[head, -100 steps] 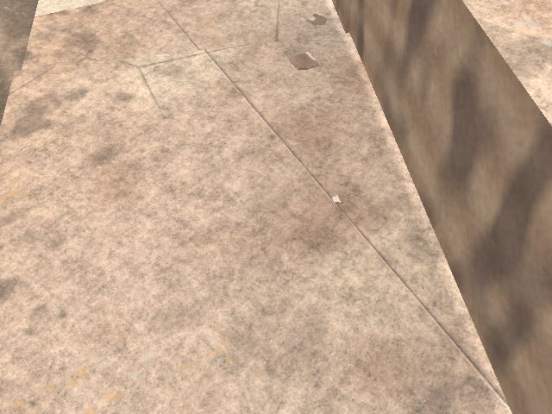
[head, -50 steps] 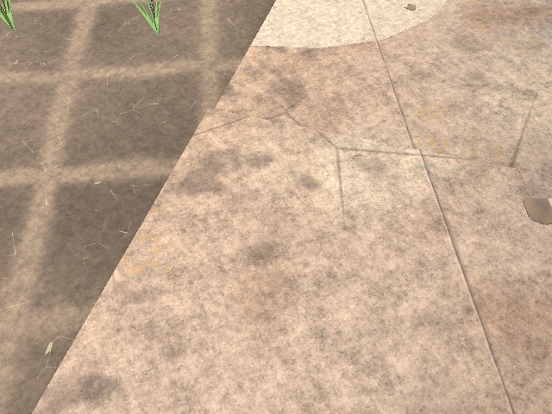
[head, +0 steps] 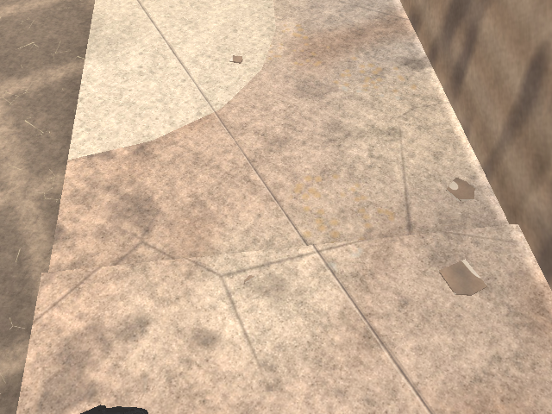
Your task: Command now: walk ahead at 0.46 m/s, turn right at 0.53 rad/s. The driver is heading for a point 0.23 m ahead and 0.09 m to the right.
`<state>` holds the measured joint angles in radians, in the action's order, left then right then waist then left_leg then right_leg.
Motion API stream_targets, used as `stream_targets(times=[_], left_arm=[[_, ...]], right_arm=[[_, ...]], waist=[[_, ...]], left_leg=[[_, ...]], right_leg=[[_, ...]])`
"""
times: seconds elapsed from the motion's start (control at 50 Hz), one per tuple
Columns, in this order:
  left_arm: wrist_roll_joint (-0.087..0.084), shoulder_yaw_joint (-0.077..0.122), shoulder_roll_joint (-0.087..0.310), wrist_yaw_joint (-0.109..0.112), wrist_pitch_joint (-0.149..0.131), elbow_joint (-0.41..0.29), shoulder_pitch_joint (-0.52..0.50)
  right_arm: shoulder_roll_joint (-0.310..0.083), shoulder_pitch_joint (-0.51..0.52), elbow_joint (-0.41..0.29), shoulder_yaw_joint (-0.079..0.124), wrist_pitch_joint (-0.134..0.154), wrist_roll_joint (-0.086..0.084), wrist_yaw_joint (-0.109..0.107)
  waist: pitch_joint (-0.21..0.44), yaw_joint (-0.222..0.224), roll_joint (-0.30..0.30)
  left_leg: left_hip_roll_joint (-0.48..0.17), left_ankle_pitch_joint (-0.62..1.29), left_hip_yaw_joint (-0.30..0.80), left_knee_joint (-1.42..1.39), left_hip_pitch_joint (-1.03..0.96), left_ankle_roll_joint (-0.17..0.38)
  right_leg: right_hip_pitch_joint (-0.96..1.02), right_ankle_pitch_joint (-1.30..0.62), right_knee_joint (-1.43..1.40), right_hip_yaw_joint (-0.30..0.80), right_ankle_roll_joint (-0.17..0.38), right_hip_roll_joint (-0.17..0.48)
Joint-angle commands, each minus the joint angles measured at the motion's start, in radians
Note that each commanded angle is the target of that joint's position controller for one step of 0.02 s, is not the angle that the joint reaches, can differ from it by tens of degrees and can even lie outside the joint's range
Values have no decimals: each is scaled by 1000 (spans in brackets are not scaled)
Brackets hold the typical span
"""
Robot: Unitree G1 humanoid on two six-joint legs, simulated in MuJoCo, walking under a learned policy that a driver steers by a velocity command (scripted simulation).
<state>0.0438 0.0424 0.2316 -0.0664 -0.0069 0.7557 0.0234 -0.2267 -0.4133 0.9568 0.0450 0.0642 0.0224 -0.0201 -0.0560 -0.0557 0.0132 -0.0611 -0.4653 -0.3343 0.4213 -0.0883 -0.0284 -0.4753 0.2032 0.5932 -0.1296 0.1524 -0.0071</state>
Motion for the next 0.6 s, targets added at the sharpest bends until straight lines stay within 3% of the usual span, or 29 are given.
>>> stream_targets(times=[0.02, 0.04, 0.06, 0.08, 0.1, 0.14, 0.16, 0.22, 0.3, 0.4, 0.46, 0.48, 0.5, 0.52, 0.54, 0.56, 0.6], left_arm=[[21, 79, 206, 38, -23, 59, 396], [-5, 100, 309, 47, -15, 25, 326], [-28, 94, 279, 57, -4, 21, 349], [-32, 78, 226, 67, -10, 33, 293], [-37, 59, 161, 68, -19, 40, 253], [-42, 37, 107, 71, -31, 36, 182], [-41, 31, 105, 68, -40, 41, 186], [-33, 31, 133, 66, -53, 63, 214], [-32, 15, 116, 73, -45, 90, 241], [-23, 2, 106, 84, -35, 133, 278], [-26, -6, 96, 92, -27, 153, 261], [-33, -9, 92, 95, -26, 159, 247], [-35, -14, 82, 98, -31, 159, 260], [-32, -15, 66, 98, -31, 171, 363], [-39, -17, 44, 102, -11, 222, 433], [-33, -16, 58, 108, 4, 232, 400], [-29, -19, 58, 102, 13, 238, 344]], right_arm=[[-156, -5, -79, 30, -7, -4, -2], [-77, -16, -154, 18, 1, -23, 14], [-154, 94, -162, 29, 6, -14, 11], [-114, 115, -164, 18, 13, -33, 10], [-100, 83, -138, 13, 14, -31, 4], [-104, 46, -116, 16, -20, 6, 5], [-100, 29, -110, 18, -38, 11, 8], [-72, 26, -104, 15, -58, 5, 17], [-66, 119, -118, 8, -64, 4, 15], [-63, 178, -115, 1, -65, -3, -3], [-58, 148, -91, 0, -58, -3, -16], [-48, 117, -76, -4, -50, -1, -19], [-83, 70, -57, 1, -37, 5, -25], [-147, 57, -53, 10, -29, 6, -27], [-128, 91, -48, 5, -37, -13, -21], [-85, 127, -53, -9, -43, -9, -13], [-66, 202, -53, -17, -54, -2, -8]], waist=[[263, 203, 29], [342, 126, 254], [308, 171, 26], [208, 131, 13], [124, 85, -35], [88, 27, -16], [98, 15, -10], [114, 5, 15], [101, 37, 60], [86, 70, 69], [60, 57, 64], [55, 31, 38], [91, 24, -21], [132, 92, -115], [151, 91, -185], [123, 85, -173], [62, 98, -132]], left_leg=[[-172, 683, 54, 671, 304, 74], [65, -100, 146, 1039, 719, 3], [22, -20, 316, 1049, 781, 6], [-17, 60, 330, 1009, 770, 14], [-45, 85, 334, 903, 707, 18], [-57, 104, 341, 790, 590, 16], [-44, 113, 335, 760, 554, 13], [-18, 186, 315, 656, 555, 6], [-9, 287, 304, 470, 562, 9], [16, 286, 303, 292, 495, 31], [34, 243, 304, 139, 403, 62], [25, 351, 315, 9, 316, 73], [-52, 659, 394, -50, 172, 86], [-180, 1005, 505, 10, 78, 141], [-253, 1063, 571, 14, 127, 253], [-251, 957, 595, -28, 195, 257], [-140, 634, 513, -62, 288, 157]], right_leg=[[562, 77, -118, 235, 111, 101], [804, -163, -240, 798, 270, 389], [749, -464, -261, 697, 255, 386], [644, -706, -229, 520, 237, 364], [507, -800, -241, 405, 180, 305], [362, -792, -282, 290, 111, 225], [340, -843, -288, 267, 104, 211], [342, -942, -295, 202, 90, 180], [370, -886, -291, 161, 41, 149], [415, -849, -253, 183, 41, 178], [406, -778, -195, 224, 37, 195], [378, -707, -162, 227, 9, 181], [322, -552, -127, 226, -36, 145], [274, -191, -104, 199, -62, 73], [295, 122, -92, 162, -79, 2], [327, 188, -114, 162, -80, -5], [378, 71, -249, 198, -77, 23]])
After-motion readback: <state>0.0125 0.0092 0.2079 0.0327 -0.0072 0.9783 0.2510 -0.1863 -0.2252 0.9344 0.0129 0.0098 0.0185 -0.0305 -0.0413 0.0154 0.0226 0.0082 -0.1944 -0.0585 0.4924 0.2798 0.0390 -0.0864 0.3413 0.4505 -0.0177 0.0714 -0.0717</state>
